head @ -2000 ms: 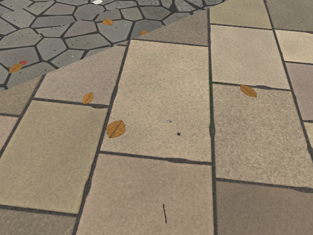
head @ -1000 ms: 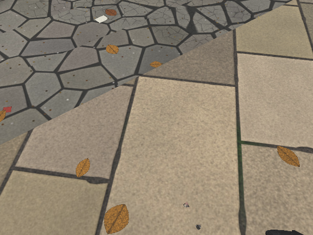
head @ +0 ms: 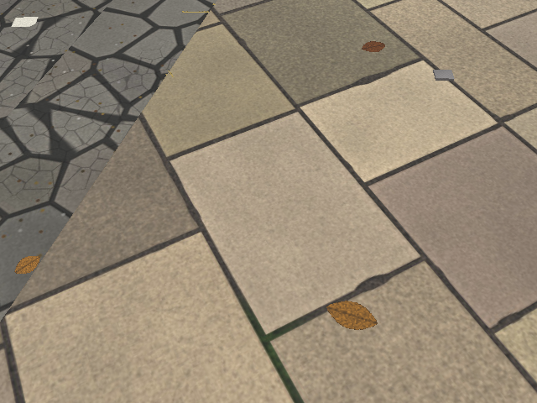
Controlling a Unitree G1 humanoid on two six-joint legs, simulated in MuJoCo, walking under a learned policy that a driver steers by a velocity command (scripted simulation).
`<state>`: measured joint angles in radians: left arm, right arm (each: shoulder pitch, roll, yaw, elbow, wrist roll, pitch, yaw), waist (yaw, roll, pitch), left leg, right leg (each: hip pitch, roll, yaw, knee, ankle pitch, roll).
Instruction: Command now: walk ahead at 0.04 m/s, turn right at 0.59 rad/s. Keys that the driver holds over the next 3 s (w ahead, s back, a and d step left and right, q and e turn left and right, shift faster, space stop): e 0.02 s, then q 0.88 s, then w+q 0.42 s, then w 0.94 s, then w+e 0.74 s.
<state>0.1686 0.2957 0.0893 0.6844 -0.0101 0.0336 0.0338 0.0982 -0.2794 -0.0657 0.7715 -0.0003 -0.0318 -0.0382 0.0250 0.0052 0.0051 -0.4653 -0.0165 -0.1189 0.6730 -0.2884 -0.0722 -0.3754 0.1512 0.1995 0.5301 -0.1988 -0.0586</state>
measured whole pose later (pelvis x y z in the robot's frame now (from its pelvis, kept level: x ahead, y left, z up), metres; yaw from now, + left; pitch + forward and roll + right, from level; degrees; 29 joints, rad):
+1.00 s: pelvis -0.01 +0.06 +0.01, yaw +23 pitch +3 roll -2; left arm 0.14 0.32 0.09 0.71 0.00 0.00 0.02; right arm 0.20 -0.30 -0.06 0.60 0.01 0.02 -0.01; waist -0.01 -0.02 0.03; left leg -0.31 -0.06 -0.09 0.45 -0.19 0.07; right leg -0.51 -0.01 0.05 0.96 -0.35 0.07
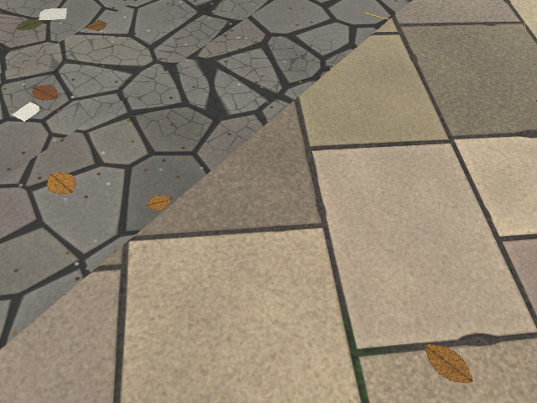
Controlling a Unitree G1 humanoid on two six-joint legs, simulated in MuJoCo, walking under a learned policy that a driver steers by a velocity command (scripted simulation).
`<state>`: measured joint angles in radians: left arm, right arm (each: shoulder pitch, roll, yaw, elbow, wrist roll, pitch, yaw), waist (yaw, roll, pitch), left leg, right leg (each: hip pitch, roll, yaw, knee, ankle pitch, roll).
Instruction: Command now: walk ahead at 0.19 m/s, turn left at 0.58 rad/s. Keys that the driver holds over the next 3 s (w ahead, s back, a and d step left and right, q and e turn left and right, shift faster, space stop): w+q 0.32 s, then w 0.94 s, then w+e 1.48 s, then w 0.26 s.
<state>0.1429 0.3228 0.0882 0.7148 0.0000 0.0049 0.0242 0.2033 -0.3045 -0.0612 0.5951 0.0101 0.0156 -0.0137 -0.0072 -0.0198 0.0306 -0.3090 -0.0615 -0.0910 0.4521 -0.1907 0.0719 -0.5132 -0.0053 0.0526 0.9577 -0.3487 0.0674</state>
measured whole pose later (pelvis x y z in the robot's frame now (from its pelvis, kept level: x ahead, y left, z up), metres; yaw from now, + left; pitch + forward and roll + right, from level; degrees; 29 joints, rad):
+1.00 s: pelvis +0.37 +0.13 +0.00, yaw +18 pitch +1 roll +2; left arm 0.12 0.30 0.04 0.73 -0.01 -0.07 -0.02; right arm 0.36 -0.28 -0.05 0.76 0.00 -0.08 0.02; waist -0.06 -0.05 0.02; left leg -0.04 -0.08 0.04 0.23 -0.21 0.06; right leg -0.70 -0.13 0.03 0.77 0.03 0.02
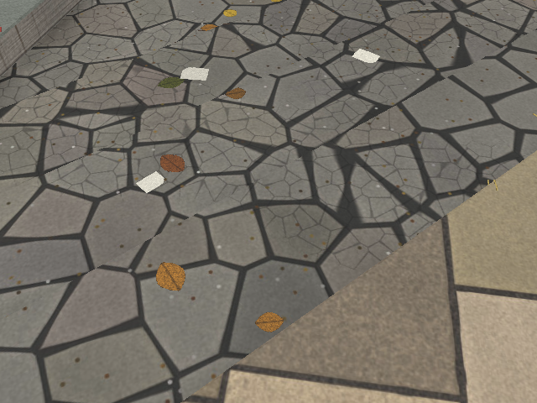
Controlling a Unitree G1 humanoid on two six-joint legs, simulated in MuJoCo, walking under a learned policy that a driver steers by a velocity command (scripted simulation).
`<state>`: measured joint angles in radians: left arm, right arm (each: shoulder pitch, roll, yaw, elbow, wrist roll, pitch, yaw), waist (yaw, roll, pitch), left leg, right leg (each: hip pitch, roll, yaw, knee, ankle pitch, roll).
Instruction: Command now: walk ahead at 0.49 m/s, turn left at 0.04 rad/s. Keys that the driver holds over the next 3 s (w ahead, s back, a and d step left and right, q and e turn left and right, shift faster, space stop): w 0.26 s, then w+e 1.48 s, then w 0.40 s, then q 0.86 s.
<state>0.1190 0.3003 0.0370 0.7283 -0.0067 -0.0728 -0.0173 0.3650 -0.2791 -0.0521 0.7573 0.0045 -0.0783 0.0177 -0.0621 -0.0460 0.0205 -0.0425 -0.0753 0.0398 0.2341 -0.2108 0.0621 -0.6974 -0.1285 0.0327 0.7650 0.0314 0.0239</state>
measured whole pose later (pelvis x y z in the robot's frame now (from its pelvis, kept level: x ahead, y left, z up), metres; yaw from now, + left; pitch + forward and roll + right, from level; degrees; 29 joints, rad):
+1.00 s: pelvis +0.54 -0.04 +0.00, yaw -21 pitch +1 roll +2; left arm 0.16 0.32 0.07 0.63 -0.03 -0.02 -0.02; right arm 0.30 -0.28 -0.08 0.84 0.00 -0.10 0.02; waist -0.07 -0.04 0.04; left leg -0.06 -0.01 0.15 0.26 -0.22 0.02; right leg -0.67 -0.10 0.04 0.87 -0.12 -0.02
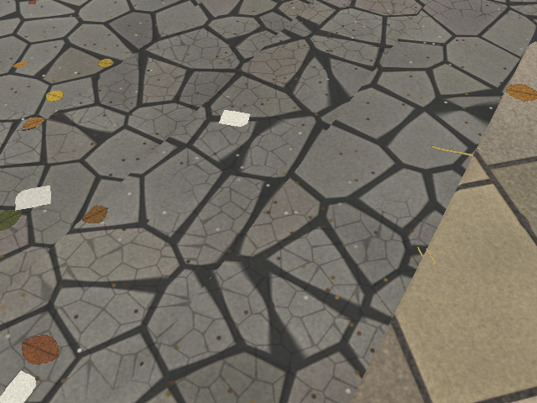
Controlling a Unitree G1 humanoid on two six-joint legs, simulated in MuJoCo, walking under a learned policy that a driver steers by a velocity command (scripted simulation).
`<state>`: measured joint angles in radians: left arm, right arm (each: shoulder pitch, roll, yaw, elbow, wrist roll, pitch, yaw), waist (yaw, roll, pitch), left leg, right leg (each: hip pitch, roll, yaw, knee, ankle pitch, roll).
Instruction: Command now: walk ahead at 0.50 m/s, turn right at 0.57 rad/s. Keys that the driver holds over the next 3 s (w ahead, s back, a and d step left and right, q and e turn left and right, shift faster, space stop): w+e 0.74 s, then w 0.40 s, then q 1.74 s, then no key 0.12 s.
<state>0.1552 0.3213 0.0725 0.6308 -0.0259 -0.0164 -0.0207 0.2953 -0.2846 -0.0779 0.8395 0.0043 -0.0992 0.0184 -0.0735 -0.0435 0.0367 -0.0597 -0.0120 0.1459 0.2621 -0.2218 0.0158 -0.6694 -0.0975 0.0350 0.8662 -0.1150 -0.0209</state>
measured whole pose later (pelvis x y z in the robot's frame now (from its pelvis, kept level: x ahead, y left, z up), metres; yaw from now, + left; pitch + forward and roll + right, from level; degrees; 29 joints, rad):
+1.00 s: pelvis +0.55 -0.10 -0.04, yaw -32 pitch +2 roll +1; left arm 0.18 0.26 0.05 0.63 0.00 -0.04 0.00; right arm 0.39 -0.24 -0.05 0.91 0.00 -0.08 0.01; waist -0.07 -0.04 0.00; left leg -0.08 -0.04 0.03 0.30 -0.27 0.04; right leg -0.76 -0.09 0.06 1.04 -0.17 0.00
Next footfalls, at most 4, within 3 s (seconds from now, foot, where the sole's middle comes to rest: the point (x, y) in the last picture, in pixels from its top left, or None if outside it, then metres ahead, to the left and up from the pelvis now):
0.18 right None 0.26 -0.14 -0.78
0.68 left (261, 365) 0.58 0.00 -0.82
1.14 right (401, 305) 0.70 -0.39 -0.78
1.54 left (314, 265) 0.87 -0.18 -0.82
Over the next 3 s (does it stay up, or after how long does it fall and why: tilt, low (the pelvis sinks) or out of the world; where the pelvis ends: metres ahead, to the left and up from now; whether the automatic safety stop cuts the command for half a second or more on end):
stays up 0.77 -0.27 -0.04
